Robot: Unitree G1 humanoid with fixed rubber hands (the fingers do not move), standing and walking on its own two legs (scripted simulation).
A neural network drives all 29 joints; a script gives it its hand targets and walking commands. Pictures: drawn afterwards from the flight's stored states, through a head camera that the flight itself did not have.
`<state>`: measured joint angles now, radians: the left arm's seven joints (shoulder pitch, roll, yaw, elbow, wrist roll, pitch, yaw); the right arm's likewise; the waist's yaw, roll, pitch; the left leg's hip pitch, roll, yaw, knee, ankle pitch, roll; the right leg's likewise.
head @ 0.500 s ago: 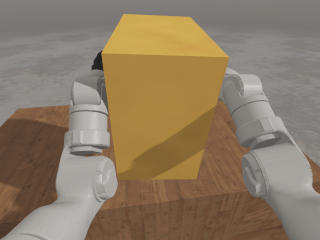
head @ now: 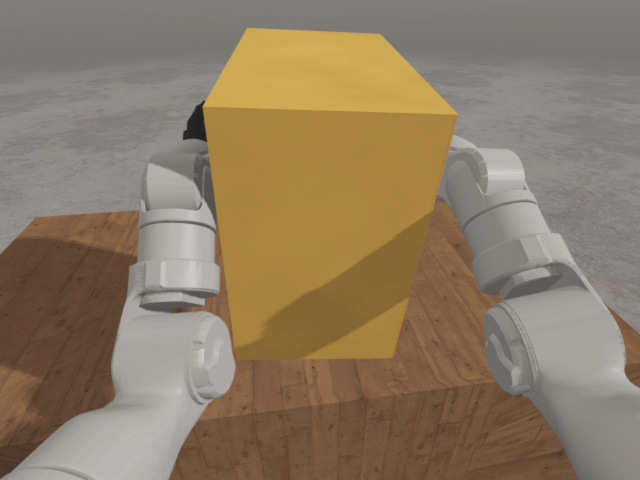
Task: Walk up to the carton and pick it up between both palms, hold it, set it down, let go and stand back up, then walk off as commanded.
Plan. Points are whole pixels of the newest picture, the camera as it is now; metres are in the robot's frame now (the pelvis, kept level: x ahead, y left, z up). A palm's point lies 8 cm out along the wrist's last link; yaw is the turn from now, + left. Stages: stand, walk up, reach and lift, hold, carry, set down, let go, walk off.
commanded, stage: hold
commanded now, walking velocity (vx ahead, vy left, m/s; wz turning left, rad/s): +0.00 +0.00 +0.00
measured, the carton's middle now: (314, 181) +0.38 +0.01 +0.28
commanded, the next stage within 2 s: set down in 0.50 s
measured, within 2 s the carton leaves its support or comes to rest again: neither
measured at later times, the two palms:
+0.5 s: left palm (199, 160) +0.37 +0.14 +0.32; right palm (433, 156) +0.36 -0.13 +0.32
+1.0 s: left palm (201, 159) +0.39 +0.15 +0.31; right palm (426, 135) +0.38 -0.12 +0.33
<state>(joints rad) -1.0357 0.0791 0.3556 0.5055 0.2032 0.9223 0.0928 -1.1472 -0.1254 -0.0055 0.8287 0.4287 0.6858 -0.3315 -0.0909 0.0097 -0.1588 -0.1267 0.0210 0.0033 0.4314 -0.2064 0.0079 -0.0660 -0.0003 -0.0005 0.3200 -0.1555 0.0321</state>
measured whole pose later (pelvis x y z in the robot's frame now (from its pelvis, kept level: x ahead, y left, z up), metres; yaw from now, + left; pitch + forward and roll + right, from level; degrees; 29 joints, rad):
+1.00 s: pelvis +0.00 +0.00 +0.00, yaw +0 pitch -8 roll -2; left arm -1.11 0.08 0.48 0.77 0.33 0.58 0.00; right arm -1.28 -0.08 -0.16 1.07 0.15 0.44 -0.24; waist -0.09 -0.01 -0.09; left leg -0.08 0.02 0.00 0.43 -0.21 0.01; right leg -0.01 0.00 0.00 0.31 -0.16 0.03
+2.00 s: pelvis +0.01 +0.00 +0.00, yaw +0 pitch -6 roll -2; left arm -1.09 0.14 0.40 1.05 0.29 0.35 0.02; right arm -1.21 0.00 -0.37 1.18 -0.09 0.25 -0.21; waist -0.09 -0.07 -0.06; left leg -0.10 0.02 0.00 0.43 -0.22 0.01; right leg -0.03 0.00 0.00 0.29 -0.16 0.03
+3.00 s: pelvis +0.02 +0.01 +0.00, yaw +0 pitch -2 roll -2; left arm -1.09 0.19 0.41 1.22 0.26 0.20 -0.01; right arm -1.15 0.10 -0.54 1.12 -0.27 0.21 -0.22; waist -0.15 -0.07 -0.06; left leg -0.18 0.01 0.00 0.43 -0.22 0.01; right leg -0.10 -0.01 0.00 0.29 -0.16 0.04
